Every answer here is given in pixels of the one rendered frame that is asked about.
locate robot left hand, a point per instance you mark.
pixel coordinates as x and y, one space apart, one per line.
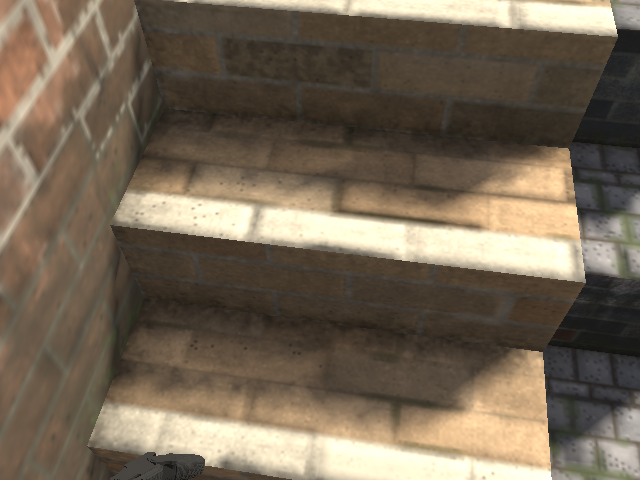
162 467

